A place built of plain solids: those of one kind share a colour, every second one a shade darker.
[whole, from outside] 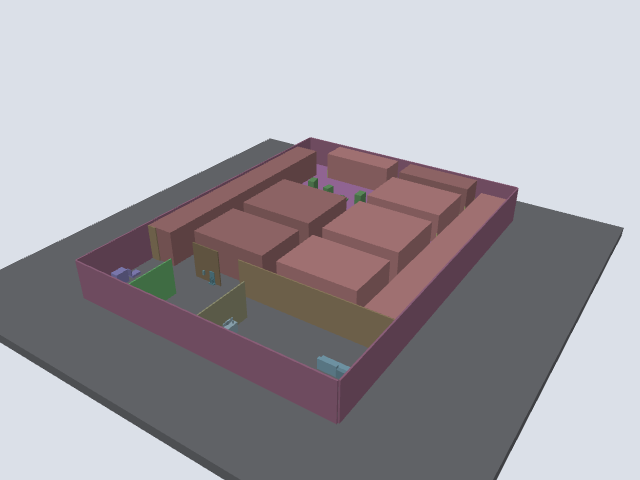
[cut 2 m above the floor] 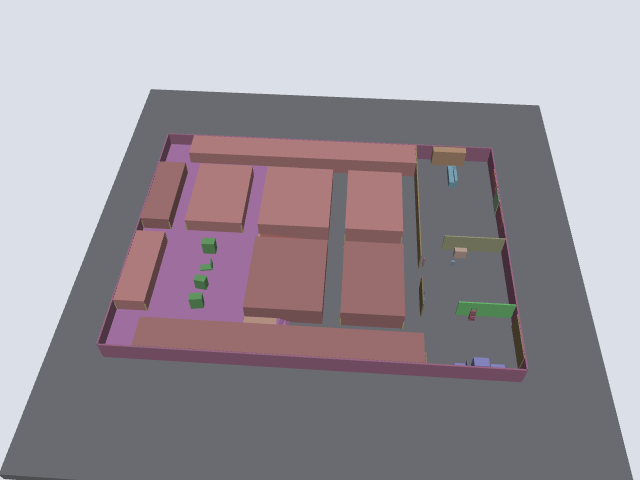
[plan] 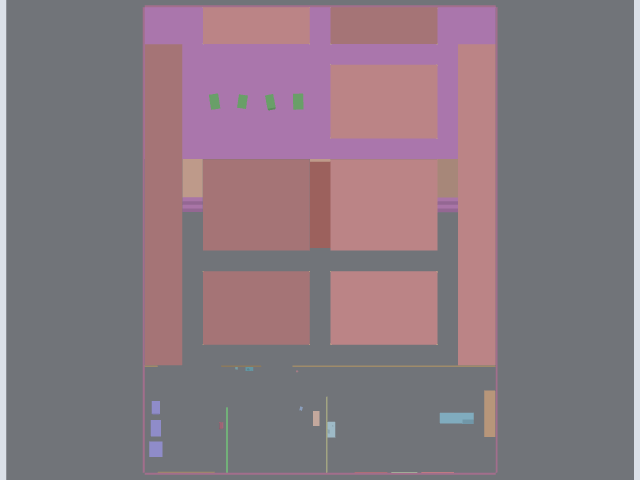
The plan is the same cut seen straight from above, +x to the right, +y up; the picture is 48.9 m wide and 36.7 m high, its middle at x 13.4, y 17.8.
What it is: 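A self-storage house; a reception shop, a loading bay, aisles of roller-shutter units, steps and trolley ramps up to a raised back half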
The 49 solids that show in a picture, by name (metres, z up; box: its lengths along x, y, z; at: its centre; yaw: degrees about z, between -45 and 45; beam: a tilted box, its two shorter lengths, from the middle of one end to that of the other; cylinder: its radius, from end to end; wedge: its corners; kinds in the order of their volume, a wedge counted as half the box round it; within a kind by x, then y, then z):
{
 "units_1": {"box": [2.86, 24.54, 3.73], "at": [1.44, 20.49, 1.82]},
 "units_2": {"box": [8.18, 5.64, 3.73], "at": [8.54, 12.6, 1.82]},
 "units_3": {"box": [8.18, 6.98, 3.73], "at": [8.54, 20.49, 1.82]},
 "units_4": {"box": [8.18, 2.81, 3.18], "at": [8.54, 34.19, 2.09]},
 "units_5": {"box": [8.18, 5.64, 3.73], "at": [18.29, 12.6, 1.82]},
 "units_6": {"box": [8.18, 6.98, 3.73], "at": [18.29, 20.49, 1.82]},
 "units_7": {"box": [8.18, 5.64, 3.18], "at": [18.29, 28.38, 2.09]},
 "units_8": {"box": [8.18, 2.81, 3.18], "at": [18.29, 34.19, 2.09]},
 "units_9": {"box": [2.86, 24.54, 3.73], "at": [25.39, 20.49, 1.82]},
 "back_half_1": {"box": [26.83, 11.61, 0.6], "at": [13.41, 29.8, 0.25]},
 "wall_1": {"box": [0.15, 35.6, 3.98], "at": [-0.07, 17.8, 1.94]},
 "wall_2": {"box": [26.83, 0.15, 3.98], "at": [13.41, -0.07, 1.94]},
 "wall_3": {"box": [26.83, 0.15, 3.98], "at": [13.41, 35.67, 1.94]},
 "wall_4": {"box": [0.15, 35.6, 3.98], "at": [26.91, 17.8, 1.94]},
 "front_line_1": {"box": [1.0, 0.12, 3.73], "at": [0.5, 8.15, 1.82]},
 "front_line_2": {"box": [3.05, 0.12, 3.73], "at": [7.38, 8.15, 1.82]},
 "front_line_3": {"box": [15.53, 0.12, 3.73], "at": [19.07, 8.15, 1.82]},
 "shelving_1": {"box": [0.84, 3.55, 2.01], "at": [26.38, 4.52, 0.95]},
 "spine_head_1": {"box": [1.56, 2.94, 0.6], "at": [3.66, 22.52, 0.25]},
 "spine_head_2": {"box": [1.56, 0.2, 0.6], "at": [13.41, 23.89, 0.25]},
 "spine_head_3": {"box": [1.56, 2.94, 0.6], "at": [23.17, 22.52, 0.25]},
 "park_1": {"box": [0.72, 1.17, 1.67], "at": [5.34, 28.38, 1.34], "yaw": 8.6},
 "park_2": {"box": [0.69, 1.04, 1.32], "at": [7.47, 28.38, 1.16], "yaw": -8.5},
 "park_3": {"box": [0.64, 1.09, 0.23], "at": [9.6, 28.38, 0.61], "yaw": 11.0},
 "park_4": {"box": [0.79, 1.22, 1.63], "at": [11.73, 28.38, 1.32], "yaw": 1.1},
 "spine_1": {"wedge": [[12.63, 17.19, -0.05], [12.63, 17.19, 0.0], [12.63, 23.79, -0.05], [12.63, 23.79, 0.55], [14.2, 17.19, -0.05], [14.2, 17.19, 0.0], [14.2, 23.79, -0.05], [14.2, 23.79, 0.55]]},
 "reception_side_1": {"box": [0.12, 5.81, 3.73], "at": [13.91, 2.9, 1.82]},
 "bay_side_1": {"box": [0.12, 5.01, 3.73], "at": [6.29, 2.5, 1.82]},
 "counter_1": {"box": [1.75, 0.31, 1.08], "at": [23.42, 3.92, 0.49]},
 "counter_2": {"box": [2.59, 0.52, 0.8], "at": [23.85, 4.34, 0.35]},
 "counter_3": {"box": [0.88, 0.34, 0.84], "at": [24.72, 3.91, 0.37]},
 "bay_1": {"box": [1.0, 1.2, 0.19], "at": [0.85, 1.8, 0.05]},
 "bay_2": {"box": [0.79, 1.26, 1.31], "at": [0.85, 3.4, 0.61]},
 "bay_3": {"box": [0.62, 1.0, 0.3], "at": [0.85, 5.0, 0.1]},
 "split_steps_1": {"box": [1.56, 0.29, 0.19], "at": [3.66, 20.07, 0.04]},
 "split_steps_2": {"box": [1.56, 0.29, 0.33], "at": [3.66, 20.36, 0.11]},
 "split_steps_3": {"box": [1.56, 0.29, 0.46], "at": [3.66, 20.64, 0.18]},
 "split_steps_4": {"box": [1.56, 0.29, 0.6], "at": [3.66, 20.91, 0.25]},
 "split_steps_5": {"box": [1.56, 0.29, 0.19], "at": [23.17, 20.07, 0.04]},
 "split_steps_6": {"box": [1.56, 0.29, 0.33], "at": [23.17, 20.36, 0.11]},
 "split_steps_7": {"box": [1.56, 0.29, 0.46], "at": [23.17, 20.64, 0.18]},
 "split_steps_8": {"box": [1.56, 0.29, 0.6], "at": [23.17, 20.91, 0.25]},
 "loading_door_1": {"box": [4.35, 0.08, 3.43], "at": [3.17, 0.04, 1.67]},
 "more_packing_table_packing_table_1": {"box": [0.6, 1.2, 1.01], "at": [14.27, 3.31, 0.46]},
 "cleaner_cart_1": {"box": [0.5, 1.15, 1.07], "at": [13.1, 4.14, 0.48]},
 "front_glass_1": {"box": [2.5, 0.06, 1.2], "at": [17.3, 0.04, 1.7]},
 "front_glass_2": {"box": [2.5, 0.06, 1.2], "at": [22.4, 0.04, 1.7]},
 "door_glass_1": {"box": [2.0, 0.06, 2.35], "at": [19.85, 0.04, 1.12]},
 "more_fire_point_fire_point_1": {"box": [0.55, 0.07, 1.33], "at": [8.0, 8.05, 0.61]}
}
